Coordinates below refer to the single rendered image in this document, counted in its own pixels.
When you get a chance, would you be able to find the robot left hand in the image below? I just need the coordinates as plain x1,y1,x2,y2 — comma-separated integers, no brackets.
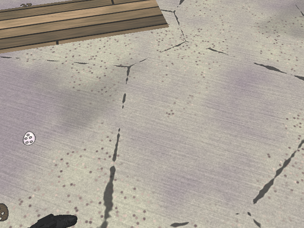
29,214,77,228

